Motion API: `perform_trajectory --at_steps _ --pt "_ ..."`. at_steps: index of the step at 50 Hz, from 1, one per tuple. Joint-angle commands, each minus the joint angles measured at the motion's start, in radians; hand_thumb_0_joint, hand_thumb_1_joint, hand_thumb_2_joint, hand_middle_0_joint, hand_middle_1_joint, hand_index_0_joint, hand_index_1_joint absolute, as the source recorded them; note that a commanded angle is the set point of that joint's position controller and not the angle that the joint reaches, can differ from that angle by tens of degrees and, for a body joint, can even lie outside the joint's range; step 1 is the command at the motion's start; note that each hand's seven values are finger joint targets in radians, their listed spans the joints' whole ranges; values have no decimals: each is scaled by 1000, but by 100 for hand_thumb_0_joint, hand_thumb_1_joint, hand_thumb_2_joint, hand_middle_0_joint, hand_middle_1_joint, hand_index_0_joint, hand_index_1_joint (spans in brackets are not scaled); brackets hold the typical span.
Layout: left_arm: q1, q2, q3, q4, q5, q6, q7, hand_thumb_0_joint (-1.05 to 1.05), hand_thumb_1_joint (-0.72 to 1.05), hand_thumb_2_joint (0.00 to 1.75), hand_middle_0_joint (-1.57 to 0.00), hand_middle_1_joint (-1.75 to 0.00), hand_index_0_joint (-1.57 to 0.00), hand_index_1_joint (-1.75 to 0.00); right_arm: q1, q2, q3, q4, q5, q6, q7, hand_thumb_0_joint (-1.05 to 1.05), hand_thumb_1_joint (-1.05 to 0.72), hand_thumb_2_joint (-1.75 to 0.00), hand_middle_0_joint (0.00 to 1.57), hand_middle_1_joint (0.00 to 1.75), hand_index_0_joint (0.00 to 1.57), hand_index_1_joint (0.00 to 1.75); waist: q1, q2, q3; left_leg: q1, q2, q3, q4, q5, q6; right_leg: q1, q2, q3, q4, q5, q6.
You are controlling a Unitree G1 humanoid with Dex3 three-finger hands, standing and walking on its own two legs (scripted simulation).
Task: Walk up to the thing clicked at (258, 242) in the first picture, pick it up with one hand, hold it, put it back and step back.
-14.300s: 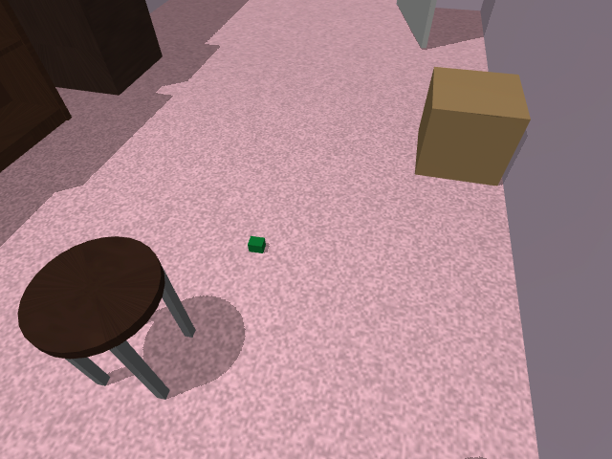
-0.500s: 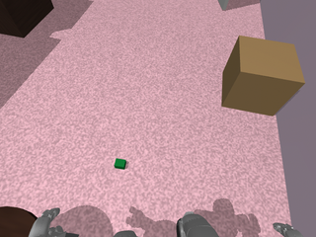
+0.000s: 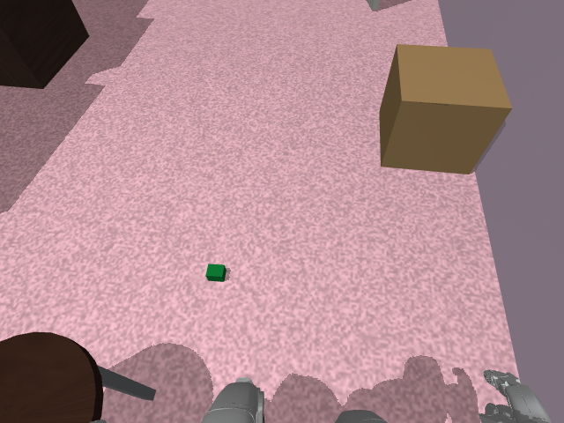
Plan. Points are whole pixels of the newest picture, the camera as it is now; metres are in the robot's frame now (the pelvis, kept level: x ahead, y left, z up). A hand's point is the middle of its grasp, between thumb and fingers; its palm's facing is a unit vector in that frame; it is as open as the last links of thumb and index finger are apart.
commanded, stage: walk up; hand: left
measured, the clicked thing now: (216, 272) +0.66 +0.27 -0.73
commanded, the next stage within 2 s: stand in 1.44 s
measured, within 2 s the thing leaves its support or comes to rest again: neither
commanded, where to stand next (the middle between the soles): +0.30 +0.00 m, yaw +5 degrees
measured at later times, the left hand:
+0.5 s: hand out of the picture -0.07 +0.23 -0.15, palm faces +0.05 -0.93 -0.36, open 7.4 cm
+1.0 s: hand out of the picture -0.09 +0.23 -0.14, palm faces +0.10 -0.93 -0.36, open 7.4 cm
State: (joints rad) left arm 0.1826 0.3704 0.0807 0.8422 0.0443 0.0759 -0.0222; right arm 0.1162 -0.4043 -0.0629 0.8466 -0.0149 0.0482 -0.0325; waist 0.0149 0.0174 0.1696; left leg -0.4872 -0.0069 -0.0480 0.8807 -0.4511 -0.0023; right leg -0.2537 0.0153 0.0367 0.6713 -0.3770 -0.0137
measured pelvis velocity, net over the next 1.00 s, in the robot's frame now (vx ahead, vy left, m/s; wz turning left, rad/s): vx -0.13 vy -0.04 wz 0.09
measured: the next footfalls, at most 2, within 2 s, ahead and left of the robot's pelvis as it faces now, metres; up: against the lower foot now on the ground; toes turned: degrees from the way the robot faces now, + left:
left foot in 0.22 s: -0.07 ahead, +0.09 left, +0.00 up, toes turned +3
right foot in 0.50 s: -0.10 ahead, -0.18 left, +0.00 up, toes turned +6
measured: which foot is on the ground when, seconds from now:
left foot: up 0.00-0.20, down 0.22-1.00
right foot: down 0.00-0.24, up 0.26-0.48, down 0.50-1.00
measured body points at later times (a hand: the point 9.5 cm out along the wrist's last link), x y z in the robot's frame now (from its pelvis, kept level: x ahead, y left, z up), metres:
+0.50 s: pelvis -0.12 -0.04 +0.00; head -0.10 -0.03 +0.45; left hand -0.07 +0.28 -0.12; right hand -0.01 -0.35 -0.10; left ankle -0.09 +0.10 -0.72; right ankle -0.14 -0.18 -0.72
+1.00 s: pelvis -0.13 -0.04 +0.01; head -0.13 -0.04 +0.46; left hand -0.10 +0.28 -0.11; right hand -0.02 -0.32 -0.11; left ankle -0.11 +0.09 -0.72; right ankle -0.14 -0.18 -0.72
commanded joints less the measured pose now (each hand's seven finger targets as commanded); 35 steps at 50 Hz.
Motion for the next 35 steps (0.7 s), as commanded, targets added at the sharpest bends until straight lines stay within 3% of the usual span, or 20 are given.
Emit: perform_trajectory --at_steps 1,6,9,10,11,12,13,15,16,20,21,23,24,25,26,27,28,30,33,35 --pt "-150 246 69 -153 -1 -36 32 0 90 90 -20 -30 -20 -30 84 -190 -41 -55 22 -30 -19 0 -90 -90 20 30 20 30 -49 -155 -107 46 -90 -87 343 -45 -3 -128 -240 173 -249 451 -211" --pt "-40 228 69 -175 17 -26 39 0 90 90 -20 -30 -20 -30 91 -163 -30 -76 3 -53 -23 0 -90 -90 20 30 20 30 25 -227 -183 37 -27 28 -45 -90 -4 155 -228 140 -136 597 -191" --pt "-21 231 61 -172 -7 -16 29 0 90 90 -20 -30 -20 -30 151 -156 -35 -42 -10 -68 -17 0 -90 -90 20 30 20 30 -1 -187 -225 195 -34 91 -412 145 12 146 -201 132 -17 476 -155" --pt "-10 212 52 -175 -13 -11 26 0 90 90 -20 -30 -20 -30 168 -167 -41 -34 -17 -75 -17 0 -90 -90 20 30 20 30 -6 -145 -236 281 -8 42 -513 253 25 66 -183 124 23 367 -118" --pt "30 168 39 -175 -16 -7 23 0 90 90 -20 -30 -20 -30 150 -233 -59 -39 -33 -81 -16 0 -90 -90 20 30 20 30 15 3 -242 397 166 -241 -548 217 89 -149 -108 100 120 131 -65" --pt "-24 176 43 -189 -23 -9 28 0 90 90 -20 -30 -20 -30 101 -363 -78 -65 -32 -81 -6 0 -90 -90 20 30 20 30 -11 212 -210 250 423 -520 -585 297 253 -217 14 8 280 -241 -5" --pt "-103 230 66 -180 -3 -6 36 0 90 90 -20 -30 -20 -30 89 -375 -91 -68 -31 -87 -10 0 -90 -90 20 30 20 30 -55 151 -157 107 473 -594 -601 300 323 -159 0 138 454 -273 -2" --pt "-42 203 66 -136 -30 -6 28 0 90 90 -20 -30 -20 -30 31 -275 -55 -55 -25 -97 -23 0 -90 -90 20 30 20 30 20 49 -162 190 321 -310 -491 504 252 -177 18 188 532 -156 -10" --pt "-1 207 65 -112 -33 -11 25 0 90 90 -20 -30 -20 -30 17 -259 -48 -62 -26 -99 -23 0 -90 -90 20 30 20 30 34 71 -159 178 283 -229 -474 480 221 -162 27 165 521 -122 -13" --pt "-25 190 49 -92 -20 -42 -2 0 90 90 -20 -30 -20 -30 63 -233 -54 -56 -36 -93 -2 0 -90 -90 20 30 20 30 -34 167 -170 287 214 -179 -492 111 187 -118 0 27 130 -172 15" --pt "-12 189 45 -79 -19 -51 -3 0 90 90 -20 -30 -20 -30 59 -246 -56 -57 -37 -88 3 0 -90 -90 20 30 20 30 -34 189 -181 282 223 -185 -488 47 196 -71 -6 -5 40 -179 14" --pt "55 178 51 -12 -18 -73 8 0 90 90 -20 -30 -20 -30 47 -254 -55 -55 -35 -69 13 0 -90 -90 20 30 20 30 6 171 -159 166 183 -126 -422 43 161 105 23 -59 -230 -41 -12" --pt "99 194 59 21 -12 -84 15 0 90 90 -20 -30 -20 -30 60 -218 -44 -52 -27 -60 14 0 -90 -90 20 30 20 30 24 113 -155 82 147 -92 -330 38 118 199 21 -13 -289 18 -26" --pt "125 247 73 25 2 -97 21 0 90 90 -20 -30 -20 -30 72 -165 -27 -67 -16 -59 16 0 -90 -90 20 30 20 30 26 -39 -160 -37 85 -47 -192 -2 64 261 -90 209 -353 -116 -65" --pt "67 330 84 -1 4 -103 23 0 90 90 -20 -30 -20 -30 34 -127 -19 -81 -10 -59 15 0 -90 -90 20 30 20 30 37 -193 -123 -86 -15 -25 -76 -114 12 77 -320 529 -460 -367 -171" --pt "-8 362 81 -20 5 -106 22 0 90 90 -20 -30 -20 -30 7 -196 -43 -57 -13 -57 9 0 -90 -90 20 30 20 30 31 -155 -45 33 18 -109 34 -116 -3 -148 -397 592 -473 -422 -246" --pt "-45 294 67 -27 -4 -115 21 0 90 90 -20 -30 -20 -30 40 -198 -40 -35 0 -62 17 0 -90 -90 20 30 20 30 -2 -75 -24 49 33 -125 22 -57 -3 -110 -337 473 -429 -306 -220" --pt "-45 268 58 -10 -4 -128 26 0 90 90 -20 -30 -20 -30 59 -172 -32 -9 6 -74 21 0 -90 -90 20 30 20 30 -2 -125 -62 47 16 -86 -34 -10 0 -21 -275 323 -380 -64 -177" --pt "2 269 53 12 -8 -131 21 0 90 90 -20 -30 -20 -30 55 -157 -27 3 -6 -83 32 0 -90 -90 20 30 20 30 24 -199 -91 106 7 -17 -185 -19 1 42 -243 243 -336 107 -151" --pt "-44 267 45 6 -18 -120 19 0 90 90 -20 -30 -20 -30 95 -148 -30 29 -7 -89 34 0 -90 -90 20 30 20 30 -13 -193 -106 249 -3 41 -358 82 1 -17 -231 181 -281 161 -134"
